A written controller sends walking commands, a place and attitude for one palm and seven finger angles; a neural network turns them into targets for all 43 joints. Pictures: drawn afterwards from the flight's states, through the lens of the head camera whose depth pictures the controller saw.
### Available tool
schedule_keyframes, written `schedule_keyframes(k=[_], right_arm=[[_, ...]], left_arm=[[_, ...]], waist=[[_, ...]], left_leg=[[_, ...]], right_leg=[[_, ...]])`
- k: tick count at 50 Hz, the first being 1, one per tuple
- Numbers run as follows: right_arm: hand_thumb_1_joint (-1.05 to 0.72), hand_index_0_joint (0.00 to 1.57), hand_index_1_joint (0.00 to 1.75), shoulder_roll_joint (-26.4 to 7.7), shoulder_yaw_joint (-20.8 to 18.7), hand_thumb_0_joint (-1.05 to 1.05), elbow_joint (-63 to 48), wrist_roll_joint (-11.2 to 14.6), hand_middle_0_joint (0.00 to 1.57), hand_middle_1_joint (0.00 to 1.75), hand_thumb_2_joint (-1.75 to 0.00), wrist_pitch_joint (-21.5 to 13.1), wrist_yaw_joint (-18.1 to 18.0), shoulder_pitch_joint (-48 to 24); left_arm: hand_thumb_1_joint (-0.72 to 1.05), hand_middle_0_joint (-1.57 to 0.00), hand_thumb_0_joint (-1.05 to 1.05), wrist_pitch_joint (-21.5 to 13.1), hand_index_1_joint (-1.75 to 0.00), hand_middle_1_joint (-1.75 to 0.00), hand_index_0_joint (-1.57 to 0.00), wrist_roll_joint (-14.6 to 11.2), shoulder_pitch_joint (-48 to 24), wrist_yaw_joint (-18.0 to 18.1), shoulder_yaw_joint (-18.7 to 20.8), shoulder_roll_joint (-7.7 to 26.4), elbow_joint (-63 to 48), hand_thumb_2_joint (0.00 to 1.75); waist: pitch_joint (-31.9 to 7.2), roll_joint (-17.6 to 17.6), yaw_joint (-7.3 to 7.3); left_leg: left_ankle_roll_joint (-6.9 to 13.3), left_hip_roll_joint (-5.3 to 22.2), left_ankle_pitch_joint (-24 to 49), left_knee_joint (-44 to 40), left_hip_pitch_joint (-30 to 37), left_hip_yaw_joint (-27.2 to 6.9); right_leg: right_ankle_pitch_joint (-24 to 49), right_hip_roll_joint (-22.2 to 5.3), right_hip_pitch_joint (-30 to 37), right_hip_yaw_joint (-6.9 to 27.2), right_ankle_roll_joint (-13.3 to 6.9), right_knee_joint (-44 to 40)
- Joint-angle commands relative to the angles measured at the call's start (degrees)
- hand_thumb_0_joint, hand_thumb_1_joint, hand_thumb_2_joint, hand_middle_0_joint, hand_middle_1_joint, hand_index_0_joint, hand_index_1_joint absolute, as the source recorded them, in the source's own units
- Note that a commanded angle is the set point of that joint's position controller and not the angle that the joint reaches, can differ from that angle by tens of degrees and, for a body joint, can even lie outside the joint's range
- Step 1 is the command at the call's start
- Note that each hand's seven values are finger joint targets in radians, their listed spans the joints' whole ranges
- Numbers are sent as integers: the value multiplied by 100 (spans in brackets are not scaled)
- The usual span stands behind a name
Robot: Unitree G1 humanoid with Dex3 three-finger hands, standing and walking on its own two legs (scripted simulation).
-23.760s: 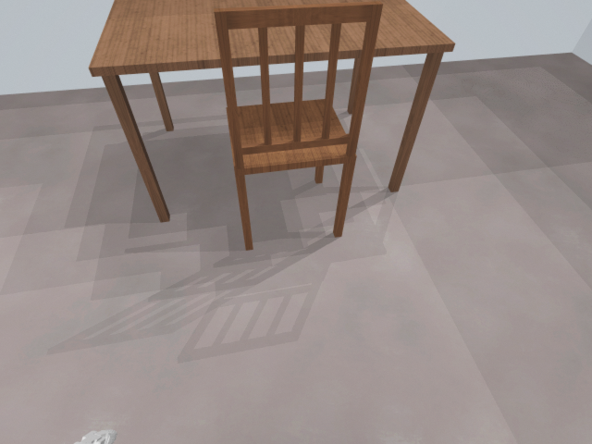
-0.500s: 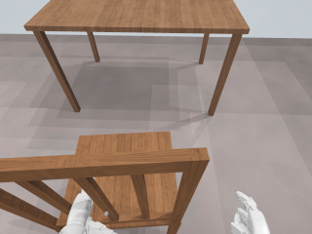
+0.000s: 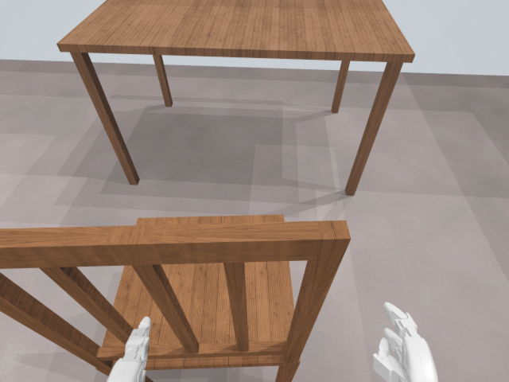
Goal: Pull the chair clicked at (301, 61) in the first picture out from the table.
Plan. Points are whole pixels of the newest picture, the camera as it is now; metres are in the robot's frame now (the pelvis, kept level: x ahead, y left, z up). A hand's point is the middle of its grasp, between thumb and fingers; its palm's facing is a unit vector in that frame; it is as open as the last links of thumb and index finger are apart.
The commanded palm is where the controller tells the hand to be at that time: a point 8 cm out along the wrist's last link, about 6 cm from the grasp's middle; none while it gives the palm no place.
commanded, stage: draw the fingers out of the gap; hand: left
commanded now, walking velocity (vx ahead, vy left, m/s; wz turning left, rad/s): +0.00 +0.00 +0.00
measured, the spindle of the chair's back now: (175, 316) +0.22 +0.14 +0.01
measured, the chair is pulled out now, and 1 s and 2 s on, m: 0.67 0.66 0.64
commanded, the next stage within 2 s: draw the hand back to the body in 0.16 s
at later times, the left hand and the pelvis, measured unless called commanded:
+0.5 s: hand out of the picture +0.11 +0.14 +0.03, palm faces +0.12 -0.99 -0.03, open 17.4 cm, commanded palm +0.06 +0.20 +0.06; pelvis -0.01 +0.00 -0.02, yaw +0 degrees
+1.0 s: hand out of the picture +0.11 +0.18 +0.09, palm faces +0.06 -0.92 -0.39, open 14.7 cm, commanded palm +0.09 +0.25 +0.15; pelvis -0.02 -0.01 +0.03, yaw +0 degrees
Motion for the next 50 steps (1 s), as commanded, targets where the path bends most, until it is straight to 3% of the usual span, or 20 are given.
schedule_keyframes(k=[1,14,15,17,19,23,25,27,29,31,36,37,39,40,41,42,43,45,47,50], right_arm=[[-90,20,30,-646,-325,0,-1108,14,20,30,-90,-366,-79,-514],[-90,20,30,-550,-444,0,-1241,43,20,30,-90,-327,-134,-510],[-90,20,30,-535,-431,0,-1217,49,20,30,-90,-490,-129,-435],[-90,20,30,-543,-498,0,-989,64,20,30,-90,-604,-137,-329],[-90,20,30,-513,-511,0,-881,91,20,30,-90,-671,-107,-352],[-90,20,30,-459,-559,0,-713,115,20,30,-90,-734,23,-467],[-90,20,30,-437,-589,0,-689,133,20,30,-90,-752,83,-533],[-90,20,30,-431,-615,0,-631,149,20,30,-90,-731,71,-526],[-90,20,30,-385,-584,0,-579,179,20,30,-90,-745,97,-653],[-90,20,30,-410,-581,0,-571,216,20,30,-90,-768,114,-726],[-90,20,30,-419,-486,0,-522,281,20,30,-90,-843,-3,-819],[-90,20,30,-434,-485,0,-458,284,20,30,-90,-858,-40,-799],[-90,20,30,-421,-406,0,-400,311,20,30,-90,-952,-66,-855],[-90,20,30,-459,-344,0,-302,100,20,30,-90,-700,-182,-751],[-90,20,30,-362,-226,0,-512,92,20,30,-90,-633,-226,-770],[-90,20,30,-394,-229,0,-418,85,20,30,-90,-586,-267,-749],[-90,20,30,-346,-172,0,-359,64,20,30,-90,-532,-306,-812],[-90,20,30,-383,-114,0,-323,37,20,30,-90,-464,-331,-887],[-90,20,30,-413,-84,0,-282,30,20,30,-90,-481,-343,-980],[-90,20,30,-442,-43,0,-210,-4,20,30,-90,-578,-309,-963]], left_arm=[[-55,0,0,-344,0,0,0,70,618,22,85,301,-1415,20],[-55,0,0,-537,0,0,0,144,1654,-60,99,308,-1703,20],[-55,0,0,-1195,0,0,0,-543,1217,-177,80,-184,-2349,20],[-55,0,0,-1689,0,0,0,-605,1383,-229,573,325,-2163,20],[-55,0,0,-2075,0,0,0,-705,1332,-322,667,326,-2211,20],[-55,0,0,-2785,0,0,0,-795,1273,-591,640,213,-2086,20],[-55,0,0,-3070,0,0,0,-883,1203,-724,823,429,-2218,20],[-55,0,0,-3300,0,0,0,-952,934,-771,1238,799,-2366,20],[-55,0,0,-3485,0,0,0,-1093,973,-914,1191,609,-2216,20],[-55,0,0,-3594,0,0,0,-1296,850,-1068,1412,666,-2067,20],[-48,-1,0,-3363,-2,-2,-1,-1565,458,-1060,1911,1009,-2394,24],[-44,-1,0,-3302,-2,-2,-1,-1577,390,-1009,2172,1219,-2349,25],[-37,-2,0,-3262,-4,-4,-2,-1667,208,-991,2084,1088,-2440,29],[-33,-3,0,-2446,-5,-5,-3,-575,477,-217,2552,2351,-2141,31],[-30,-4,0,-2118,-5,-5,-4,-534,289,41,2093,1695,-2710,32],[-26,-4,0,-1881,-6,-6,-4,-426,-4,244,2224,1854,-2727,34],[-22,-4,0,-1710,-7,-7,-4,-370,34,348,2094,1647,-2451,36],[-15,-5,0,-1583,-8,-8,-5,-349,-209,473,2226,1778,-2415,39],[-8,-7,0,-1537,-10,-10,-7,-350,-467,556,2482,2024,-2461,43],[3,-8,0,-1581,-12,-12,-8,-308,-710,617,2569,2074,-2555,48]], waist=[[-231,-202,-54],[-158,-348,0],[-62,-448,-41],[-296,-253,66],[-330,10,83],[-248,77,110],[-373,-115,143],[-417,8,180],[-316,23,169],[-307,-205,171],[-302,86,194],[-318,53,225],[-70,280,181],[-452,325,547],[-14,389,346],[42,528,321],[446,484,272],[722,247,297],[814,214,324],[811,446,337]], left_leg=[[297,-8,1301,-928,134,203],[321,-26,1163,-734,-150,220],[286,-94,1297,-592,-200,214],[269,-71,1455,-513,-155,237],[227,-60,1522,-529,-32,233],[199,-13,1656,-487,-58,219],[217,1,1552,-459,-159,231],[230,14,1505,-450,-191,243],[217,17,1422,-490,-108,235],[217,30,1246,-516,-140,204],[239,52,999,-791,156,162],[248,67,1041,-829,194,138],[232,65,906,-989,353,140],[228,225,801,-1278,699,163],[231,189,794,-1424,778,184],[229,214,735,-1496,891,161],[228,216,677,-1576,965,187],[232,237,607,-1786,1125,138],[232,216,577,-1960,1279,149],[225,190,597,-2270,1687,152]], right_leg=[[947,47,441,-129,-262,-902],[786,104,240,-114,-272,-786],[963,144,68,-267,-265,-702],[1077,157,168,-194,-294,-616],[1000,145,121,-218,-306,-543],[1080,133,63,-213,-309,-434],[1030,137,148,-158,-304,-438],[946,142,261,-83,-334,-489],[835,138,220,-99,-314,-528],[678,136,310,-49,-286,-658],[264,116,627,30,-293,-1031],[290,129,734,22,-307,-1088],[128,130,721,1,-300,-1253],[140,-39,1277,291,-438,-1566],[230,-90,1236,187,-408,-1714],[176,-69,1279,159,-428,-1801],[126,-51,1183,91,-404,-1906],[41,-32,1288,47,-390,-2142],[-9,-38,1531,109,-401,-2406],[98,-52,1733,79,-380,-2571]])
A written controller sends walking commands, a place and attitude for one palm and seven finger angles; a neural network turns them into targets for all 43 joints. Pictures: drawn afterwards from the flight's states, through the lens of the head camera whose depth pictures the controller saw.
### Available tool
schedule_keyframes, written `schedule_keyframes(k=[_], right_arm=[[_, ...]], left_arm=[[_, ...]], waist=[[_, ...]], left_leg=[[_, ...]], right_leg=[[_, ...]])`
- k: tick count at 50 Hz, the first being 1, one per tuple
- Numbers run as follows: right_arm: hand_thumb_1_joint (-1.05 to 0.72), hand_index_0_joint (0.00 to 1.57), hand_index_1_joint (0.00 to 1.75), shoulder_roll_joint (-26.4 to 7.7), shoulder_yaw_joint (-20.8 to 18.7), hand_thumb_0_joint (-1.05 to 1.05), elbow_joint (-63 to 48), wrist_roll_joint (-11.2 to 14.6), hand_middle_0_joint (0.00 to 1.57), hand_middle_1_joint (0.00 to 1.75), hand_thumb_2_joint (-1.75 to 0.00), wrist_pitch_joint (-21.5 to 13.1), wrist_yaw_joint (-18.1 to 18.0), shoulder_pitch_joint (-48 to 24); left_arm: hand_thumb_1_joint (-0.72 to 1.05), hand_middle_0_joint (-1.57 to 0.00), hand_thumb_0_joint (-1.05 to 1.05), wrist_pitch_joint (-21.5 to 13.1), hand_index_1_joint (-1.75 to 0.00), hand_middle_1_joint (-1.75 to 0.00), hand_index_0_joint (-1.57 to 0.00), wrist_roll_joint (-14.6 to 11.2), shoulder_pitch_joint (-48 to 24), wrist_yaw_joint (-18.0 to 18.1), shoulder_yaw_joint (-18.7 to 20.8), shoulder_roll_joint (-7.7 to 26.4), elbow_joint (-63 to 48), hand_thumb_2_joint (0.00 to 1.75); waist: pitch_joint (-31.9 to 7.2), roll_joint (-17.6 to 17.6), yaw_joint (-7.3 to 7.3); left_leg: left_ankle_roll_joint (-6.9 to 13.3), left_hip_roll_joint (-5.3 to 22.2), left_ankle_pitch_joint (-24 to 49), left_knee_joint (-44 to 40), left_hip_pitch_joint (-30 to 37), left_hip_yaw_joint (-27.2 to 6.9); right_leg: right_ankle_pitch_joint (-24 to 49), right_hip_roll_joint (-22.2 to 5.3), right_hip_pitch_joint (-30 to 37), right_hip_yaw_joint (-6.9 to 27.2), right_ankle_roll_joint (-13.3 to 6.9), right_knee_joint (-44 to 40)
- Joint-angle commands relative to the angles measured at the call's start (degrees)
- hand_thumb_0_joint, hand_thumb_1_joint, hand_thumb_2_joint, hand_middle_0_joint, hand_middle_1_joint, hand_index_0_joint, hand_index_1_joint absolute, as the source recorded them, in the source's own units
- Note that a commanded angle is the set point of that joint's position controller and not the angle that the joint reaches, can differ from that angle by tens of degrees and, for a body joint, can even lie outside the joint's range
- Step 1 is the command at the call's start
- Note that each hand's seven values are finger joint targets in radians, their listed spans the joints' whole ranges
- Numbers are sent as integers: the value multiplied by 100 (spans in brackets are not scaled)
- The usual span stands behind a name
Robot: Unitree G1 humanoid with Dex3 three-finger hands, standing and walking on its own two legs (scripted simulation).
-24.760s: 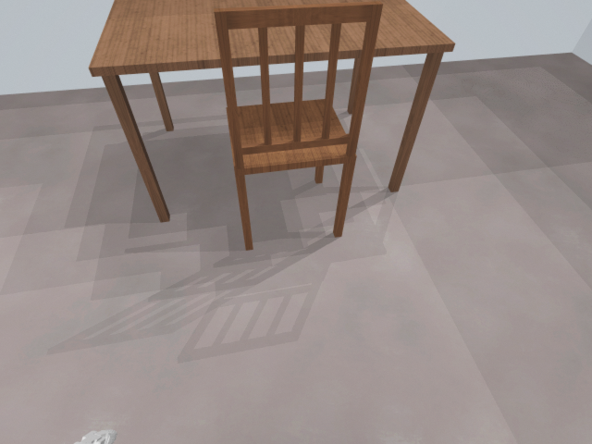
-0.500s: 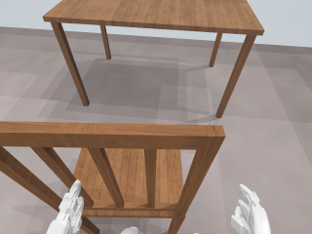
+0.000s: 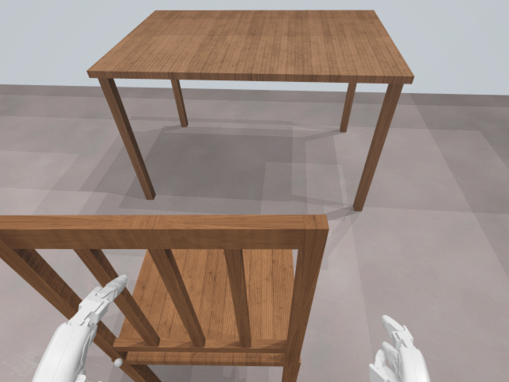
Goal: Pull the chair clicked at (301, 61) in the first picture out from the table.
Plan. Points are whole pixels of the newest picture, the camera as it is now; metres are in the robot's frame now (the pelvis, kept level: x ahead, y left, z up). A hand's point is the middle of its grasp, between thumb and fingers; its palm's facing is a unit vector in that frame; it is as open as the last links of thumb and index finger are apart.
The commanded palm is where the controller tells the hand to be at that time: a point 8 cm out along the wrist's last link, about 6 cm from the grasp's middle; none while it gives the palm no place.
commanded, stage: draw the hand back to the body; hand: left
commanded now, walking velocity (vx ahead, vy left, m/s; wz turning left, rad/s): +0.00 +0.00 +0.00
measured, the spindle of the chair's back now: (183, 305) +0.25 +0.15 -0.02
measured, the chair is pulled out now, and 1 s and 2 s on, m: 0.66 0.64 0.64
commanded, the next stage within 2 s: step back with the hand held close in 0.86 s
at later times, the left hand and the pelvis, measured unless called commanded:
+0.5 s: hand (81, 298) +0.18 +0.24 +0.12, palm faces +0.29 -0.80 -0.53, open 7.5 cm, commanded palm +0.16 +0.29 +0.21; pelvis +0.03 -0.02 +0.03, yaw +0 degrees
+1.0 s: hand (78, 289) +0.19 +0.25 +0.13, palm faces +0.32 -0.79 -0.52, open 6.3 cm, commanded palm +0.18 +0.29 +0.22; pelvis +0.04 -0.01 +0.03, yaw +1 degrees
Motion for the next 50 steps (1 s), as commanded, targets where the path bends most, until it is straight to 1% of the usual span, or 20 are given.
schedule_keyframes(k=[1,7,11,12,17,20,24,28,30,32,36,38,39,41,42,44,46,47,49,50], right_arm=[[-90,20,30,-566,-154,0,-888,-52,20,30,-90,-455,-33,-846],[-90,20,30,-660,-189,0,-609,-78,20,30,-90,-589,21,-846],[-90,20,30,-680,-219,0,-476,-94,20,30,-90,-641,69,-925],[-90,20,30,-704,-237,0,-430,-96,20,30,-90,-644,65,-878],[-90,20,30,-743,-269,0,-290,-121,20,30,-90,-612,113,-944],[-90,20,30,-765,-244,0,-238,-131,20,30,-90,-688,139,-1044],[-90,20,30,-791,-219,0,-112,-134,20,30,-90,-766,166,-1051],[-90,20,30,-772,-211,0,-69,-153,20,30,-90,-789,227,-1091],[-90,20,30,-797,-236,0,-59,-165,20,30,-90,-784,238,-1106],[-90,20,30,-809,-235,0,-27,-166,20,30,-90,-793,251,-1136],[-90,20,30,-794,-240,0,-19,-174,20,30,-90,-738,268,-1116],[-90,20,30,-779,-218,0,-2,-171,20,30,-90,-727,271,-1109],[-90,20,30,-782,-227,0,-4,-176,20,30,-90,-715,264,-1118],[-90,20,30,-790,-222,0,-7,-177,20,30,-90,-700,268,-1147],[-90,20,30,-818,-220,0,-2,-174,20,30,-90,-713,276,-1201],[-90,20,30,-769,-204,0,5,-171,20,30,-90,-704,272,-1155],[-90,20,30,-782,-197,0,-22,-176,20,30,-90,-711,272,-1163],[-90,20,30,-807,-195,0,-2,-169,20,30,-90,-726,288,-1232],[-90,20,30,-774,-146,0,-26,-161,20,30,-90,-726,293,-1157],[-90,20,30,-907,-320,0,-434,60,20,30,-90,-403,267,-905]], left_arm=[[7,-8,0,-585,-13,-13,-8,36,-915,671,1617,777,-1692,50],[28,-12,0,-677,-17,-17,-12,42,-1324,721,2024,1018,-1694,60],[43,-13,0,-748,-20,-20,-13,22,-1588,706,2131,975,-1668,67],[47,-14,0,-751,-21,-21,-14,32,-1707,720,2268,1121,-1688,69],[65,-16,0,-786,-25,-25,-16,26,-1952,702,2486,1202,-1635,78],[75,-18,0,-826,-27,-27,-18,35,-2325,725,2594,1371,-1961,83],[90,-20,0,-811,-30,-30,-20,36,-2584,784,2821,1627,-2174,90],[90,-20,0,-745,-30,-30,-20,47,-2519,731,2631,1414,-2063,90],[90,-20,0,-750,-30,-30,-20,53,-2547,727,2645,1433,-2080,90],[90,-20,0,-712,-30,-30,-20,58,-2573,730,2712,1506,-2061,90],[90,-20,0,-701,-30,-30,-20,76,-2604,722,2651,1451,-2020,90],[90,-20,0,-677,-30,-30,-20,91,-2629,707,2603,1388,-2032,90],[90,-20,0,-670,-30,-30,-20,81,-2610,716,2651,1441,-1979,90],[90,-20,0,-662,-30,-30,-20,85,-2676,707,2625,1431,-1967,90],[90,-20,0,-627,-30,-30,-20,89,-2719,695,2676,1475,-1989,90],[90,-20,0,-634,-30,-30,-20,93,-2629,698,2626,1404,-1937,90],[90,-20,0,-659,-30,-30,-20,96,-2709,702,2658,1479,-2036,90],[90,-20,0,-607,-30,-30,-20,94,-2714,686,2709,1513,-2003,90],[90,-20,0,-639,-30,-30,-20,86,-2891,683,2555,1441,-2169,90],[90,-20,0,-890,-30,-30,-20,-113,-3905,574,3231,2248,-2088,90]], waist=[[243,106,116],[144,269,157],[121,116,152],[32,122,147],[-41,32,170],[-148,391,194],[-299,408,213],[-261,431,195],[-313,226,200],[-423,447,213],[-404,264,217],[-349,398,221],[-349,193,226],[-330,189,242],[-382,404,244],[-251,362,260],[-366,226,269],[-407,475,270],[-303,538,242],[490,16,18]], left_leg=[[282,1,121,-1459,321,164],[282,-23,651,-1794,820,166],[300,-6,1020,-1929,1176,202],[304,-10,1128,-1963,1234,194],[316,-3,1601,-2109,1490,214],[327,-16,1773,-2212,1759,232],[328,-16,2192,-2264,1906,219],[322,-26,2331,-2273,1980,257],[336,-17,2425,-2274,2040,254],[336,-50,2496,-2268,2048,281],[349,-19,2696,-2307,2162,285],[333,-6,2714,-2356,2165,261],[347,2,2765,-2335,2164,266],[336,15,2766,-2373,2148,240],[320,3,2669,-2402,2141,219],[314,28,2721,-2414,2120,212],[328,31,2801,-2408,2126,218],[307,13,2721,-2434,2122,191],[305,12,2808,-2437,2114,209],[358,176,2945,-2382,1845,-28]], right_leg=[[-473,-236,297,142,-292,-1603],[145,-226,820,213,-310,-1855],[566,-238,995,235,-262,-1955],[714,-244,1117,245,-273,-1993],[1300,-271,1406,240,-240,-2031],[1490,-299,1497,259,-231,-2056],[1939,-305,1733,222,-234,-2017],[2076,-322,1774,161,-193,-2100],[2196,-315,1804,136,-176,-2092],[2313,-325,1922,202,-192,-2097],[2512,-352,1916,144,-172,-2077],[2463,-359,1912,166,-195,-2093],[2555,-354,1927,125,-183,-2077],[2459,-363,1917,125,-183,-2078],[2330,-355,1952,204,-209,-2087],[2314,-362,1884,146,-216,-2098],[2388,-366,1961,120,-206,-2078],[2271,-354,1975,222,-236,-2088],[2317,-366,1932,139,-229,-2099],[2947,-535,1419,848,-288,-2464]])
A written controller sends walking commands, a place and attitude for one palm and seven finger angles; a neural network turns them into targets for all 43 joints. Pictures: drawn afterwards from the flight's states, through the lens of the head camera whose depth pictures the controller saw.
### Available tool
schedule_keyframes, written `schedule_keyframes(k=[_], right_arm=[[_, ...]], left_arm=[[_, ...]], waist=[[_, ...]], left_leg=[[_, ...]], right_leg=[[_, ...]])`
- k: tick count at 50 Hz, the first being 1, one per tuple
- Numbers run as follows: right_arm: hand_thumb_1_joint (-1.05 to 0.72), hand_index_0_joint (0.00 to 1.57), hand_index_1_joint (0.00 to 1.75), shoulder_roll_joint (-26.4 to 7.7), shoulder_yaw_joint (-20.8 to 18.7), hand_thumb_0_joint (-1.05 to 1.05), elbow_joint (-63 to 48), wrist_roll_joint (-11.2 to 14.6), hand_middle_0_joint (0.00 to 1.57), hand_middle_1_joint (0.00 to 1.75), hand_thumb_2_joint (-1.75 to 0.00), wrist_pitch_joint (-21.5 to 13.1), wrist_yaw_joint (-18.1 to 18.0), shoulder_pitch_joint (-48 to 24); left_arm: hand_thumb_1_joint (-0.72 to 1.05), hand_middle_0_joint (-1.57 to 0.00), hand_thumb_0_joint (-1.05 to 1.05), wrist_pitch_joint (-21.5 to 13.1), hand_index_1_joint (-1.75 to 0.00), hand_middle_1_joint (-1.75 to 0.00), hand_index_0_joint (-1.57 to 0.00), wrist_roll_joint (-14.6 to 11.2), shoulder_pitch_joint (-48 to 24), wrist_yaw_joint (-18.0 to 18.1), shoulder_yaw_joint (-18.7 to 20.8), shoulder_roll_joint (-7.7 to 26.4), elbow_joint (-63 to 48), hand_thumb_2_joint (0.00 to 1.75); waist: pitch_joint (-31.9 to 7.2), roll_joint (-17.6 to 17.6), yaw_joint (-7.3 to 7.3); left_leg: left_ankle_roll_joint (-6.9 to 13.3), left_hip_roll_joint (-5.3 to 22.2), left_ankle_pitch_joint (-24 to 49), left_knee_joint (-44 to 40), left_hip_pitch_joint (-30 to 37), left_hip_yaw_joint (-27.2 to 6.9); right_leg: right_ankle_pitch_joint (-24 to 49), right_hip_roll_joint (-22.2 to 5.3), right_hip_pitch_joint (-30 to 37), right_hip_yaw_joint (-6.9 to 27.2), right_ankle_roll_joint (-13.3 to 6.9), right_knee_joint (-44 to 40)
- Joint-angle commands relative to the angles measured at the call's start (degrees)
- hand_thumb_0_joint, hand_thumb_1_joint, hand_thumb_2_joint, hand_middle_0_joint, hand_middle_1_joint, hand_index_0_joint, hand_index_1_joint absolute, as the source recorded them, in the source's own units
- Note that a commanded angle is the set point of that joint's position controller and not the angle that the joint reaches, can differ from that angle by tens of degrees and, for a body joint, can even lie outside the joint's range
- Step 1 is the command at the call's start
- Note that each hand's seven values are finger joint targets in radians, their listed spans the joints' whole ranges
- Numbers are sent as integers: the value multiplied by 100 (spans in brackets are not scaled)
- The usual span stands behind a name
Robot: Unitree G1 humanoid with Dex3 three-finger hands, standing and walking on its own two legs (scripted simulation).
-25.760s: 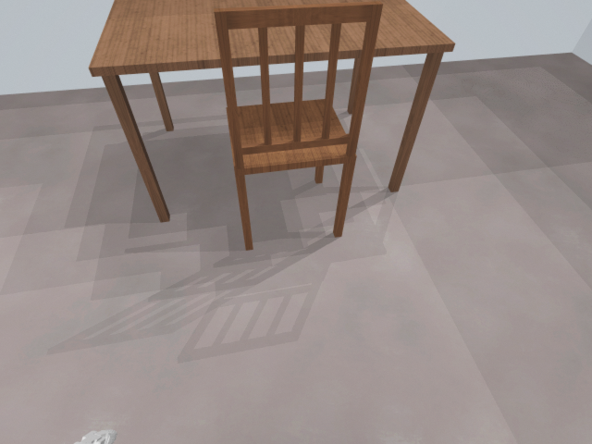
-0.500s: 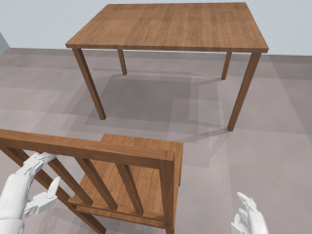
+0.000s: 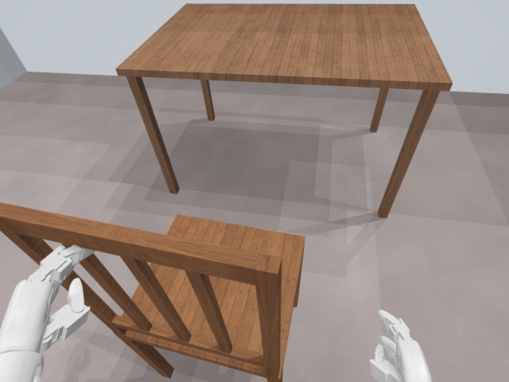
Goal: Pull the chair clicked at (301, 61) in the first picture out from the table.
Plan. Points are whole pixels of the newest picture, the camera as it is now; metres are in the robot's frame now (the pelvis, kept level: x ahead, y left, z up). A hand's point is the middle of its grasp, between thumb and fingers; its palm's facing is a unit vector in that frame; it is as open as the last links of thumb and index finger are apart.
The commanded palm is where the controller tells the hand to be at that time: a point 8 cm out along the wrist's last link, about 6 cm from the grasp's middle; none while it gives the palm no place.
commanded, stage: step back with the hand held close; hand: left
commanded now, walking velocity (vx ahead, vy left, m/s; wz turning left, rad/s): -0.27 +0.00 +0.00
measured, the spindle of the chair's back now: (163, 304) +0.23 +0.22 -0.05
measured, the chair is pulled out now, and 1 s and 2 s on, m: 0.64 0.64 0.64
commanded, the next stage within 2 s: stop stepping back and stand still in 1.24 s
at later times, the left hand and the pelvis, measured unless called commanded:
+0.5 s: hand (4, 318) +0.12 +0.28 +0.18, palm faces +0.40 -0.73 -0.55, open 7.1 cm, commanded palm +0.06 +0.31 +0.18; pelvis -0.08 +0.01 +0.00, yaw +0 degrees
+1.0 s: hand out of the picture +0.04 +0.29 +0.18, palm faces +0.51 -0.68 -0.52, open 7.4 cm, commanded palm -0.02 +0.32 +0.18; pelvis -0.14 +0.01 -0.01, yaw +3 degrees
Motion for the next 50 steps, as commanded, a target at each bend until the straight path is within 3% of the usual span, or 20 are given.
schedule_keyframes(k=[1,4,8,11,18,22,24,26,28,30,31,32,34,35,37,38,43,45,48,50], right_arm=[[-90,20,30,-619,-350,0,-1247,210,20,30,-90,121,-60,-353],[-90,20,30,-596,-336,0,-1451,181,20,30,-90,353,-69,-454],[-90,20,30,-542,-364,0,-1595,158,20,30,-90,596,-72,-514],[-90,20,30,-522,-427,0,-1653,168,20,30,-90,681,-96,-522],[-90,20,30,-533,-477,0,-1562,135,20,30,-90,616,-204,-435],[-90,20,30,-560,-547,0,-1335,92,20,30,-90,488,-213,-317],[-90,20,30,-585,-569,0,-1279,84,20,30,-90,518,-162,-203],[-90,20,30,-614,-609,0,-1203,106,20,30,-90,528,-115,-153],[-90,20,30,-626,-564,0,-1192,100,20,30,-90,538,-69,-188],[-90,20,30,-613,-520,0,-1301,81,20,30,-90,535,-53,-286],[-90,20,30,-637,-499,0,-1382,87,20,30,-90,526,-60,-289],[-90,20,30,-666,-482,0,-1436,95,20,30,-90,514,-98,-384],[-90,20,30,-727,-442,0,-1614,91,20,30,-90,425,-111,-394],[-90,20,30,-713,-442,0,-1657,85,20,30,-90,381,-103,-375],[-90,20,30,-641,-468,0,-1617,72,20,30,-90,309,-87,-335],[-90,20,30,-600,-461,0,-1598,43,20,30,-90,263,-62,-259],[-90,20,30,-696,-560,0,-1463,-6,20,30,-90,47,7,-55],[-90,20,30,-631,-593,0,-1394,-3,20,30,-90,-8,23,-40],[-90,20,30,-544,-666,0,-1085,-63,20,30,-90,40,52,114],[-90,20,30,-509,-645,0,-967,-84,20,30,-90,120,107,29]], left_arm=[[90,-20,0,-1276,-30,-30,-20,-144,-2313,310,1949,1777,-2059,90],[90,-20,0,-1352,-30,-30,-20,-131,-1677,297,1810,1593,-2249,90],[90,-20,0,-1443,-30,-30,-20,-124,-759,392,1938,1620,-2582,90],[90,-20,0,-1495,-30,-30,-20,-135,-459,454,2047,1691,-2834,90],[90,-20,0,-1639,-30,-30,-20,-131,-62,541,2262,1798,-2899,90],[90,-20,0,-1754,-30,-30,-20,-94,62,568,2250,1399,-1919,90],[90,-20,0,-1764,-30,-30,-20,-62,-41,554,2066,1117,-1439,90],[90,-20,0,-1724,-30,-30,-20,-34,-216,557,1911,983,-1041,90],[90,-20,0,-1669,-30,-30,-20,-14,-384,541,1655,831,-956,90],[90,-20,0,-1662,-30,-30,-20,23,-541,544,1704,927,-1135,90],[90,-20,0,-1676,-30,-30,-20,24,-576,541,1747,985,-1317,90],[90,-20,0,-1693,-30,-30,-20,36,-614,553,1835,1132,-1523,90],[90,-20,0,-1854,-30,-30,-20,169,-681,566,1878,1077,-1895,90],[90,-20,0,-1935,-30,-30,-20,226,-739,557,1897,1068,-1937,90],[90,-20,0,-2082,-30,-30,-20,256,-658,530,2171,1408,-2163,90],[90,-20,0,-2147,-30,-30,-20,239,-510,495,2157,1334,-2160,90],[90,-20,0,-2443,-30,-30,-20,214,-279,389,2303,1161,-2041,90],[90,-20,0,-2479,-30,-30,-20,160,-336,392,2371,1236,-1918,90],[90,-20,0,-2376,-30,-30,-20,21,-522,456,2208,1196,-1689,90],[90,-20,0,-2263,-30,-30,-20,46,-875,521,2113,1209,-1673,90]], waist=[[-438,-280,-467],[-1080,380,-422],[-1580,525,-369],[-1688,280,-358],[-1449,657,-360],[-1058,199,-477],[-775,-289,-542],[-647,-950,-591],[-509,-1027,-625],[-446,-1115,-609],[-453,-1021,-595],[-338,-425,-597],[-315,769,-569],[-205,995,-564],[-422,942,-532],[-447,811,-506],[-560,893,-532],[-654,164,-531],[-886,-1116,-622],[-1059,-1636,-655]], left_leg=[[353,257,2366,-240,10,-77],[321,281,3274,-346,349,-54],[349,402,3632,-405,254,-150],[338,427,3347,-367,-53,-194],[415,532,1788,-690,-885,-422],[396,419,330,-708,-1281,-348],[359,262,-284,-374,-1326,-198],[307,74,-385,456,-969,26],[320,69,-322,800,-774,50],[410,228,-472,321,-1123,-152],[455,331,-713,-96,-1365,-337],[537,488,-1062,-710,-1694,-547],[814,944,-2434,-1859,-3226,-1173],[897,1029,-2625,-2048,-3710,-1354],[882,868,-1713,-1549,-3356,-1087],[837,747,-1571,-1324,-3248,-936],[797,755,-2238,-1198,-3552,-767],[658,520,-1685,-527,-2834,-449],[276,-77,-587,1475,-1058,281],[246,-131,-181,2213,-663,329]], right_leg=[[2885,-592,-182,782,-276,-723],[3309,-622,195,623,-224,-423],[3037,-588,525,514,-172,-257],[2939,-628,536,493,-170,-220],[1719,-555,295,495,-109,-225],[798,-573,-175,645,-158,-583],[62,-734,-717,822,-260,-950],[-706,-1039,-1575,1016,-447,-1347],[-963,-1158,-2153,964,-577,-1349],[-1039,-984,-2033,747,-459,-1045],[-1198,-828,-1859,626,-361,-821],[-1275,-607,-1613,525,-232,-562],[-758,-91,-185,367,25,678],[-287,29,244,352,46,1052],[364,-47,364,422,26,726],[404,-62,330,470,2,503],[94,44,431,554,-44,577],[82,-192,-361,886,-153,33],[-207,-1254,-2159,1899,-773,-1256],[206,-1653,-2428,1833,-940,-1391]])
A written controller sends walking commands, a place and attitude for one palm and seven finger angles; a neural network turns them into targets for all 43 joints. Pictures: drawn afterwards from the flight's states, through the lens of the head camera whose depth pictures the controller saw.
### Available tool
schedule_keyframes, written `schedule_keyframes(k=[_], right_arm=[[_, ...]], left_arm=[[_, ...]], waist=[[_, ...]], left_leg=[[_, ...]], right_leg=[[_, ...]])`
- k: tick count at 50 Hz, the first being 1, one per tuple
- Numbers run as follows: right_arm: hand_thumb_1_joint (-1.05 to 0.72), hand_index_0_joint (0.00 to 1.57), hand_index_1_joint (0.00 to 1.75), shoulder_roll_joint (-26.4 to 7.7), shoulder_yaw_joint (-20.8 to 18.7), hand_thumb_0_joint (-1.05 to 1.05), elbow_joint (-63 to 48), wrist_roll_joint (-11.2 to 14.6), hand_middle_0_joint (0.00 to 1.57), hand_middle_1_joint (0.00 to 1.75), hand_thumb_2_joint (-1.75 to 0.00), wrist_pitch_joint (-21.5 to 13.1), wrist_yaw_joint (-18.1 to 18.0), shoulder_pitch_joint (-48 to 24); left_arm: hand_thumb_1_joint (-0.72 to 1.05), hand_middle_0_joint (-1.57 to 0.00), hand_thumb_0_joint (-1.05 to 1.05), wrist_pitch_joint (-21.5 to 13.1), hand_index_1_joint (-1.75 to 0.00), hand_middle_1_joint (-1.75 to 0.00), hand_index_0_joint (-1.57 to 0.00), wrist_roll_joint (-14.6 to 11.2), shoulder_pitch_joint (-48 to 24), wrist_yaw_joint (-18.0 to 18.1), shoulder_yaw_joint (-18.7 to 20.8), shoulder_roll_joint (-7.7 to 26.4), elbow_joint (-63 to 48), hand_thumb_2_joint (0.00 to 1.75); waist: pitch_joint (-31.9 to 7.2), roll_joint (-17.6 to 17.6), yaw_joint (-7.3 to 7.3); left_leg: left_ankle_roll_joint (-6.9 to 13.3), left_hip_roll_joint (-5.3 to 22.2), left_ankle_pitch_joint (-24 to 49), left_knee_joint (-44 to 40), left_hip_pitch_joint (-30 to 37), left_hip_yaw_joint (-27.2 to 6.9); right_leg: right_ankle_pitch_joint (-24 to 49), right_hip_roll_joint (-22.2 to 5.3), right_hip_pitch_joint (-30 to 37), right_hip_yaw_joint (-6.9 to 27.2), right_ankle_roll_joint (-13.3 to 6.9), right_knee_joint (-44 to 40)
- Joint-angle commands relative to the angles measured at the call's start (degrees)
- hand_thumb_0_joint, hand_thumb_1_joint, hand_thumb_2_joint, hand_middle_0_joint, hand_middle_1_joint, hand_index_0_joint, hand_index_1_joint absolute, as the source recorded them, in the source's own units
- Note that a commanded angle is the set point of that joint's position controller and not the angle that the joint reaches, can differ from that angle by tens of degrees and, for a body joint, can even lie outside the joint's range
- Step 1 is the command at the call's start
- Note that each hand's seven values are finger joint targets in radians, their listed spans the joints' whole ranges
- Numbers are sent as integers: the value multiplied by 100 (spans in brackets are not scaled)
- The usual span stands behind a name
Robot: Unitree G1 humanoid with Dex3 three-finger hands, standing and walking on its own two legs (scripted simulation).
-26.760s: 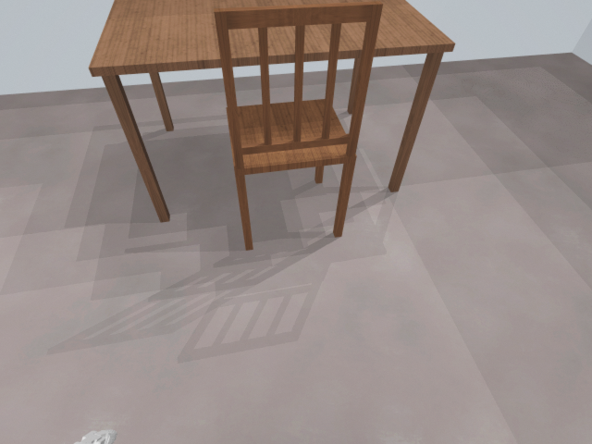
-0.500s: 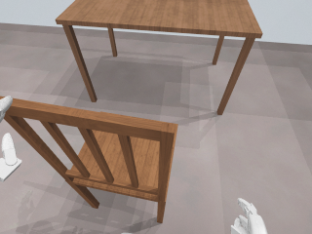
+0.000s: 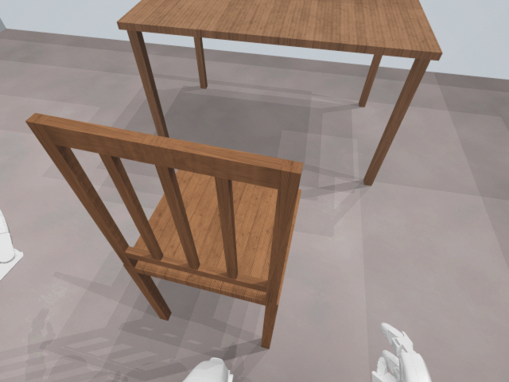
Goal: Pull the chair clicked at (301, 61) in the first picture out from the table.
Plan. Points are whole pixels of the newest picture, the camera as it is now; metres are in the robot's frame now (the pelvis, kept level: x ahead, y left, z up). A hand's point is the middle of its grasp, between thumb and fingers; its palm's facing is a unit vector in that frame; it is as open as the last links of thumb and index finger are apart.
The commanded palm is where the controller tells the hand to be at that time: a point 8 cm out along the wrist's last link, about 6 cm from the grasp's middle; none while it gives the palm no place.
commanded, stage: step back with the hand held close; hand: left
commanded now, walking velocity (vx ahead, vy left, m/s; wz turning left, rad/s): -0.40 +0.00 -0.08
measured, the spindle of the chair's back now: (182, 225) +0.39 +0.19 -0.04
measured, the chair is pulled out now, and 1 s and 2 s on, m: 0.64 0.64 0.64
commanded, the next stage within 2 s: stop stepping back and stand still in 0.24 s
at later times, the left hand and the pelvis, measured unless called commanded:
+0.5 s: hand out of the picture +0.13 +0.27 +0.18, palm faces +0.40 -0.75 -0.52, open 7.4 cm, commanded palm +0.07 +0.31 +0.19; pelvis -0.07 +0.01 +0.01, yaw -1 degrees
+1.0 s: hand out of the picture +0.09 +0.26 +0.19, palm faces +0.48 -0.76 -0.43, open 7.4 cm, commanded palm +0.03 +0.29 +0.19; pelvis -0.10 -0.01 +0.02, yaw +0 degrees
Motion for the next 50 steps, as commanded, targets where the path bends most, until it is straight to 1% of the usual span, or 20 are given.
schedule_keyframes(k=[1,3,5,7,8,10,12,14,15,16,17,18,20,22,23,24,27,32,38,50], right_arm=[[-90,20,30,-628,-339,0,-652,-8,20,30,-90,-212,-15,-424],[-90,20,30,-663,-283,0,-747,-1,20,30,-90,-185,-56,-570],[-90,20,30,-825,-327,0,-839,-7,20,30,-90,-196,-109,-599],[-90,20,30,-861,-430,0,-945,63,20,30,-90,-227,-77,-654],[-90,20,30,-783,-417,0,-1027,54,20,30,-90,-238,-62,-644],[-90,20,30,-791,-455,0,-918,42,20,30,-90,-296,-13,-539],[-90,20,30,-764,-456,0,-819,18,20,30,-90,-336,0,-444],[-90,20,30,-660,-389,0,-808,-22,20,30,-90,-401,-27,-393],[-90,20,30,-716,-508,0,-742,-1,20,30,-90,-390,-21,-281],[-90,20,30,-696,-545,0,-714,-5,20,30,-90,-344,5,-295],[-90,20,30,-607,-535,0,-641,-41,20,30,-90,-283,8,-353],[-90,20,30,-477,-455,0,-737,-1,20,30,-90,-179,26,-377],[-90,20,30,-535,-336,0,-947,99,20,30,-90,-48,-1,-491],[-90,20,30,-746,-392,0,-1075,148,20,30,-90,-100,-89,-575],[-90,20,30,-716,-345,0,-1090,207,20,30,-90,-160,-90,-498],[-90,20,30,-708,-310,0,-1137,183,20,30,-90,-228,-113,-572],[-90,20,30,-722,-264,0,-1007,191,20,30,-90,-351,-114,-384],[-90,20,30,-775,-267,0,-861,116,20,30,-90,-485,-122,-306],[-90,20,30,-675,-237,0,-791,39,20,30,-90,-492,-112,-256],[-90,20,30,-671,-261,0,-889,45,20,30,-90,-363,-83,-362]], left_arm=[[90,-20,0,-52,-30,-30,-20,-65,-796,215,468,1004,-800,90],[90,-20,0,-45,-30,-30,-20,-23,-815,204,456,966,-858,90],[90,-20,0,-132,-30,-30,-20,70,-569,210,513,902,-1016,90],[90,-20,0,-192,-30,-30,-20,111,-253,171,706,936,-932,90],[90,-20,0,-205,-30,-30,-20,90,-291,153,644,845,-1087,90],[90,-20,0,-323,-30,-30,-20,88,-290,73,663,956,-1347,90],[90,-20,0,-397,-30,-30,-20,96,-57,27,875,1173,-1341,90],[90,-20,0,-531,-30,-30,-20,57,-356,22,784,1197,-1451,90],[90,-20,0,-505,-30,-30,-20,-30,-352,39,693,1147,-1383,90],[90,-20,0,-467,-30,-30,-20,-87,-287,87,720,1210,-1346,90],[90,-20,0,-416,-30,-30,-20,-84,-161,135,893,1288,-1216,90],[90,-20,0,-296,-30,-30,-20,-121,124,142,857,1120,-964,90],[90,-20,0,-129,-30,-30,-20,-153,315,140,833,1037,-851,90],[90,-20,0,-170,-30,-30,-20,-63,360,159,807,1039,-943,90],[90,-20,0,-176,-30,-30,-20,-56,411,135,741,989,-867,90],[90,-20,0,-145,-30,-30,-20,-20,232,140,751,997,-931,90],[90,-20,0,-57,-30,-30,-20,8,45,117,435,918,-981,90],[90,-20,0,2,-30,-30,-20,120,-406,152,267,931,-906,90],[90,-20,0,-38,-30,-30,-20,92,-569,152,313,880,-795,90],[90,-20,0,35,-30,-30,-20,106,-565,138,244,796,-653,90]], waist=[[-917,-1337,-261],[-508,-901,-247],[-542,320,-188],[-1023,1723,-251],[-794,1826,-268],[-746,1028,-160],[-911,600,-119],[-870,-14,-277],[-1236,-690,-266],[-1370,-884,-237],[-1390,-829,-228],[-1340,-945,-263],[-1049,-613,-276],[-1034,596,-219],[-1211,1078,-227],[-965,1476,-253],[-728,455,-247],[-174,644,-257],[-336,281,-273],[-505,156,-250]], left_leg=[[33,-45,-151,916,1435,113],[198,220,-383,-579,1145,-229],[523,946,120,-1932,545,-982],[837,1649,-1320,-2788,-693,-1372],[953,1673,-1163,-2715,-1056,-1394],[810,1423,628,-1772,-418,-970],[575,1103,762,-1195,4,-688],[195,405,172,-425,237,-126],[-17,27,116,251,706,137],[-81,-72,13,875,1064,176],[-75,-101,-58,1095,1199,115],[-39,1,-134,761,1169,-3],[140,292,-36,-1005,1166,-185],[482,985,-10,-2231,865,-936],[533,1172,-973,-2564,460,-1010],[589,1228,-1916,-2836,-251,-1132],[461,820,-1583,-2446,-120,-825],[387,570,-1839,-2270,-147,-462],[262,324,-1225,-1868,633,-260],[277,349,-1136,-1869,799,-258]], right_leg=[[-632,-1664,-913,1438,-884,-1814],[-934,-1215,-789,1130,-598,-1348],[-597,-361,-111,678,-131,-165],[-1145,7,1051,343,63,1476],[-1106,-15,1087,374,49,1741],[-629,-130,939,353,-28,685],[215,-186,1107,309,-80,-389],[1502,-915,522,1220,-479,-933],[1414,-1415,237,1760,-806,-1277],[1181,-1874,-39,1959,-1092,-1607],[1314,-1950,-197,1913,-1220,-1665],[1112,-1809,-75,1625,-1079,-1496],[-54,-1176,15,1162,-544,-1000],[-602,-273,506,549,-65,-278],[-1112,-169,893,379,-3,63],[-1170,-124,1254,285,32,312],[-736,-103,1451,360,48,-489],[-1164,-80,1124,527,-50,-1072],[-1576,-219,577,939,-191,-1689],[-1652,-218,632,937,-163,-1652]])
